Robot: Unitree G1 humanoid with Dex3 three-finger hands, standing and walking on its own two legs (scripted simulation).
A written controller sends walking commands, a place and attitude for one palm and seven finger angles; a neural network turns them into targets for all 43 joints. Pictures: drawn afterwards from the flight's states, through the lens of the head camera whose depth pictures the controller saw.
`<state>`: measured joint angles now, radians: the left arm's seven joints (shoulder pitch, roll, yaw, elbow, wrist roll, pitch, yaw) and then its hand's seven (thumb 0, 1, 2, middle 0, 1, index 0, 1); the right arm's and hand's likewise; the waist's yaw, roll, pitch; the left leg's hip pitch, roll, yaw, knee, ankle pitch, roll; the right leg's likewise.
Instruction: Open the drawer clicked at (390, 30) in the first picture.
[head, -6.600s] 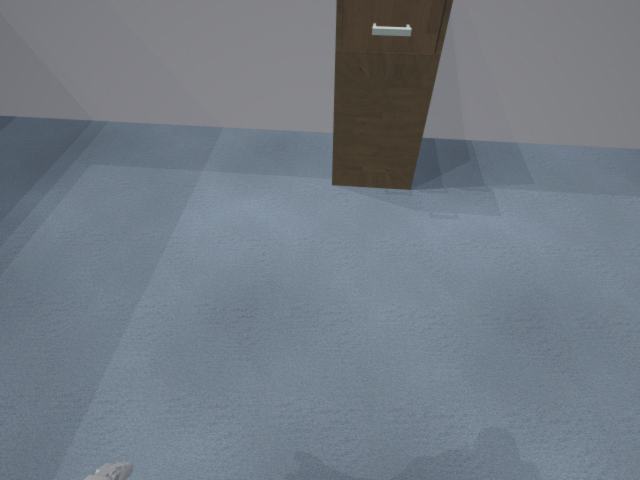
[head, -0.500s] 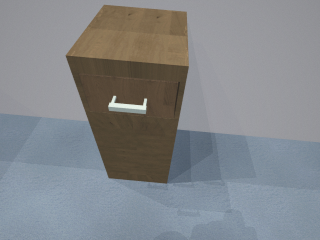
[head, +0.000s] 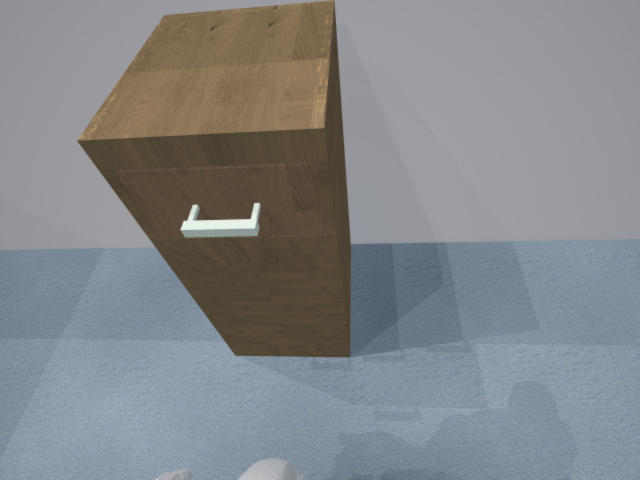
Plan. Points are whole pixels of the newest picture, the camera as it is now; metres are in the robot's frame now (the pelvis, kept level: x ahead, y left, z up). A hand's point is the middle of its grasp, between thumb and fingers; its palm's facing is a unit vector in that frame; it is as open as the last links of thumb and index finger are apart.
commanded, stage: come to a stop and stand still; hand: left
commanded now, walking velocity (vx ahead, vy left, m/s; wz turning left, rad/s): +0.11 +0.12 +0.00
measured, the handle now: (223, 219) +0.52 +0.22 -0.03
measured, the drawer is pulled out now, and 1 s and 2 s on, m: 0.00 0.00 0.00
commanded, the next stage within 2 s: look again from close up in 0.52 s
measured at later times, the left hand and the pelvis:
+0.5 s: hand out of the picture -0.03 +0.22 -0.17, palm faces +0.04 -0.98 -0.17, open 7.3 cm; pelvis -0.03 +0.04 +0.01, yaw +0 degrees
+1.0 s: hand out of the picture +0.02 +0.20 -0.17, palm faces +0.02 -0.97 -0.26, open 7.2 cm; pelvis -0.01 +0.02 -0.01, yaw -1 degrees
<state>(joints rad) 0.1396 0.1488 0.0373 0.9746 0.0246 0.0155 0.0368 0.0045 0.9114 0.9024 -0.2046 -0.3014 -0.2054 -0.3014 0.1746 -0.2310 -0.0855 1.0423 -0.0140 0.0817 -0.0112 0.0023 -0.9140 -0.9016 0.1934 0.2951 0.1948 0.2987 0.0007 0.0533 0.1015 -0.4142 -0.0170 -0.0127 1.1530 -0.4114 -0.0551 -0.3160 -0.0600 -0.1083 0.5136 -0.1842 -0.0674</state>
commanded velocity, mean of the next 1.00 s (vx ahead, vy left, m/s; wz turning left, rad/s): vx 0.05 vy -0.03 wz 0.00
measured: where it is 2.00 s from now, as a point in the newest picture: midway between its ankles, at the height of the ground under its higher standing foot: outside the picture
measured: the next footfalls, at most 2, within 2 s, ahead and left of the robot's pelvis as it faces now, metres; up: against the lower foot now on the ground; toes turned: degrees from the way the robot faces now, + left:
left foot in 0.30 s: -0.05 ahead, +0.15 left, +0.00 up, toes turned +0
right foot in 0.66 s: +0.01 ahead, -0.09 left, +0.00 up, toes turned -4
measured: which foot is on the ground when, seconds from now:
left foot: up 0.00-0.28, down 0.30-1.00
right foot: down 0.00-0.30, up 0.32-0.64, down 0.66-1.00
